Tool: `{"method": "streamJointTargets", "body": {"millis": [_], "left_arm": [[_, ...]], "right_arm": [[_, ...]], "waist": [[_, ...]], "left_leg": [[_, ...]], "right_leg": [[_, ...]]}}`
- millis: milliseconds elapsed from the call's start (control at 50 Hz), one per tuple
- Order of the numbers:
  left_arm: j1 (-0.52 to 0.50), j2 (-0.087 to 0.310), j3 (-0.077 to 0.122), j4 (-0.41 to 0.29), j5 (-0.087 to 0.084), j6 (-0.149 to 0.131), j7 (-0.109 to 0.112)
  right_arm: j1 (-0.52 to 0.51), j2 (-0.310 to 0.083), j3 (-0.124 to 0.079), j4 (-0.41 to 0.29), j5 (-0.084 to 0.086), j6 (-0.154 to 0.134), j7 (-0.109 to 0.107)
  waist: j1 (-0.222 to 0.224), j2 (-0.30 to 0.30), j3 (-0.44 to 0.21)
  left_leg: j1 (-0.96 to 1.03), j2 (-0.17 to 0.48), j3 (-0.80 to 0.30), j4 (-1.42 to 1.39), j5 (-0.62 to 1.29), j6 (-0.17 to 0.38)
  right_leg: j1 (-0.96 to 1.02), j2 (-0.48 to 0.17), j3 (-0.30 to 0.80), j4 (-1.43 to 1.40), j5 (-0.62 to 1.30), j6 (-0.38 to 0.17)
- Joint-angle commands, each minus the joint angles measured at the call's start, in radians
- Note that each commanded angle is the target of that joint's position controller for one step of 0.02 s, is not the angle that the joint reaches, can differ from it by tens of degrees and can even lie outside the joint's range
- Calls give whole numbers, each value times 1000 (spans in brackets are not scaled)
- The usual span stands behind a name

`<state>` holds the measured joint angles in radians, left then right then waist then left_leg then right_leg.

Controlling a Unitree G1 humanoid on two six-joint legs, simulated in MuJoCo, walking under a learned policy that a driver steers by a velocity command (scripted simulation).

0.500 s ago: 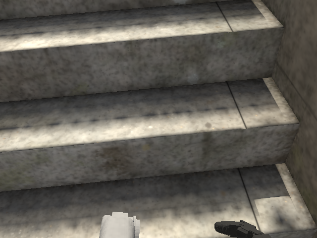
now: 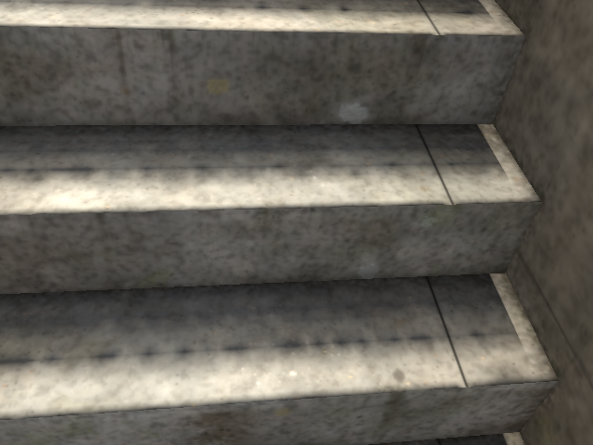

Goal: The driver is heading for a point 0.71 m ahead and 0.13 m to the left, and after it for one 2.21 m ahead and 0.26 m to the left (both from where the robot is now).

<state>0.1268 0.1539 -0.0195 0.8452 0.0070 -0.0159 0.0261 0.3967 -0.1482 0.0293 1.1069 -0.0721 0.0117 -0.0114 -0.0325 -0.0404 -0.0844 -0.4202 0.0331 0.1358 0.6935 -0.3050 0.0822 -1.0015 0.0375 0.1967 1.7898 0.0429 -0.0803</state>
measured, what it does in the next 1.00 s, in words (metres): climbs: right foot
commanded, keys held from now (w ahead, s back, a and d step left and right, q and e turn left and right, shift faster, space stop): no key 0.64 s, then w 0.36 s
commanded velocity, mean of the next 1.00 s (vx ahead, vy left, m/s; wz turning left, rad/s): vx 0.10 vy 0.00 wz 0.00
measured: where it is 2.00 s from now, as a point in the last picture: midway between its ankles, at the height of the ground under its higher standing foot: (111, 381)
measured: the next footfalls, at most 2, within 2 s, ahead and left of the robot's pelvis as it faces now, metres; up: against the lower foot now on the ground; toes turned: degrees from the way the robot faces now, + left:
right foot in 0.24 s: +0.13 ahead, -0.15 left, +0.00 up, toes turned -2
left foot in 1.18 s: +0.31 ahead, +0.25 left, +0.20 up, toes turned +8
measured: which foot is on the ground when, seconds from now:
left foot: down 0.00-0.70, up 0.72-1.00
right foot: up 0.00-0.22, down 0.24-1.00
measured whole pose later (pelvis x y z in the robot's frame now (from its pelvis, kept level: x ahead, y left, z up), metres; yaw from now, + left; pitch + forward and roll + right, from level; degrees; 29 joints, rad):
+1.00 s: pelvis +0.12 +0.00 +0.02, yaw +3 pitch +5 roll -2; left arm 0.48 0.21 0.05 1.10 0.00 -0.02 0.06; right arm 0.23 -0.11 0.00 0.90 0.05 -0.06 -0.05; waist 0.00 -0.02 -0.11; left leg -1.06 0.08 -0.06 2.08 -0.53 0.00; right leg -0.21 -0.03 -0.07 0.36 -0.25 -0.02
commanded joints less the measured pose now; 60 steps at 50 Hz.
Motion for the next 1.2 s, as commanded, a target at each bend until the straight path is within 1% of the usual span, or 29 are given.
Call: {"method": "streamJointTargets", "body": {"millis": [20,80,140,180,220,260,280,300,320,340,400,420,560,640,700,740,780,820,880,920,980,1040,1080,1100,1120,1140,1160,1180,1200], "left_arm": [[218,-26,-14,92,17,43,25],[169,11,7,121,19,46,41],[92,5,3,148,15,48,25],[30,6,1,152,-4,49,25],[31,35,11,164,-12,39,19],[137,121,26,208,24,38,22],[133,122,27,218,6,29,27],[111,105,28,219,-6,25,13],[115,107,39,226,-16,17,-5],[148,91,38,238,-9,7,-9],[159,114,51,257,1,-2,-6],[159,110,51,266,-14,-5,-5],[197,162,71,281,2,-15,17],[196,139,69,267,4,-9,10],[251,199,98,269,-5,15,26],[309,229,119,253,3,30,41],[370,246,126,245,33,21,48],[278,250,124,205,21,3,57],[344,163,93,233,21,7,36],[415,174,94,244,-5,2,31],[469,195,93,259,-14,-6,35],[387,155,67,202,-15,-13,33],[209,206,66,157,23,-26,35],[187,249,84,147,-26,-12,30],[259,271,88,154,-23,-1,18],[329,288,92,178,-12,-11,0],[337,308,89,206,-2,-7,-18],[277,381,106,196,-39,-13,-13],[248,245,82,133,-38,-25,-34]], "right_arm": [[-151,39,37,-82,-17,-25,0],[-162,-4,28,-78,9,-31,-9],[-153,-43,12,-86,14,-25,-39],[-92,-26,0,-56,-2,0,-40],[4,-9,-15,-14,33,10,-39],[63,-70,-52,-16,48,-10,-18],[119,-62,-67,7,49,-23,-7],[106,-58,-68,15,65,-28,-7],[42,-21,-57,10,71,-26,-17],[-20,-11,-54,-5,50,-10,-22],[-12,-43,-70,-29,26,8,-26],[-21,-37,-70,-39,24,11,-25],[-56,-32,-85,-52,60,15,-38],[-60,-42,-92,-43,62,14,-48],[-91,-60,-99,-50,75,3,-43],[-128,-31,-88,-62,92,-22,-40],[-135,-30,-83,-64,103,-45,-30],[-167,-12,-75,-131,115,-79,-26],[-254,32,-35,-221,107,-100,-28],[-173,49,-30,-204,137,-94,-31],[-238,76,-4,-298,124,-86,-42],[-368,88,44,-452,79,-68,-21],[-465,43,65,-565,86,-85,2],[-528,51,95,-591,69,-84,16],[-452,10,68,-541,80,-74,8],[-278,-51,19,-476,87,-68,8],[-44,-131,-25,-378,78,-57,5],[59,-163,-52,-375,55,-68,12],[217,-354,-103,-316,48,-50,7]], "waist": [[88,125,42],[59,140,44],[21,142,66],[-24,141,108],[-5,149,173],[-36,46,73],[-80,-1,-10],[-61,-19,-20],[-22,-17,-12],[6,-2,-17],[-17,-8,-15],[-19,-6,-6],[-29,28,39],[-19,34,67],[4,-25,84],[46,-110,132],[97,-153,79],[26,-70,89],[35,-7,121],[28,-22,147],[34,-31,192],[17,-33,209],[-47,-55,126],[-50,-55,91],[-47,-57,0],[-81,-88,-90],[-175,-147,-194],[-269,-169,-166],[-264,300,-226]], "left_leg": [[-170,111,-109,-335,30,79],[-95,111,-122,-405,12,77],[62,122,-145,-435,132,49],[81,168,-207,-453,212,85],[206,167,-234,-397,395,56],[254,111,-205,-337,595,43],[237,92,-197,-380,659,40],[268,63,-176,-397,667,31],[330,42,-144,-396,631,25],[369,31,-117,-369,587,23],[385,42,-119,-401,522,24],[392,40,-116,-390,523,24],[378,54,-101,-398,431,-10],[340,58,-104,-396,320,-25],[148,3,-49,-237,-129,10],[-103,-24,-48,0,-184,16],[-283,-17,-143,660,-227,-34],[-464,30,-234,936,-167,-55],[-699,37,-214,1140,-150,-65],[-826,66,-202,1272,-216,-74],[-1102,95,-280,1607,-276,-87],[-1180,152,-277,1476,-193,-86],[-816,183,-201,1175,21,-57],[-372,165,-63,807,-118,1],[-131,76,17,795,-201,7],[19,-31,128,817,-253,16],[50,-70,72,763,-314,52],[30,-42,-180,460,-331,97],[203,184,-833,-92,-595,217]], "right_leg": [[162,-22,-104,-35,84,61],[271,-100,-148,-264,45,105],[385,-150,-218,-718,-17,123],[494,-116,-276,-921,-209,116],[549,-123,-229,-1362,-229,92],[738,-181,-158,-1374,155,60],[851,-161,-178,-1293,298,33],[834,-146,-196,-1283,231,26],[751,-138,-196,-1315,116,34],[725,-143,-179,-1356,97,29],[758,-143,-189,-1368,93,22],[756,-147,-187,-1364,111,19],[753,-152,-159,-1399,80,24],[761,-147,-149,-1429,55,7],[774,-168,-63,-1473,-535,-88],[795,-282,155,-1576,-853,-178],[795,-445,427,-1672,-854,-296],[832,-414,299,-1651,-698,-245],[917,-361,140,-1613,-529,-199],[937,-402,130,-1646,-591,-193],[941,-480,159,-1659,-606,-183],[843,-413,-20,-1668,-619,-92],[581,-372,-160,-1839,-554,-68],[330,-326,-254,-2012,-409,-81],[368,-291,-294,-1955,-167,-111],[528,-285,-316,-1824,352,-122],[766,-277,-343,-1578,878,-104],[835,-309,-277,-1314,1012,-74],[548,-168,-256,-908,541,-14]]}}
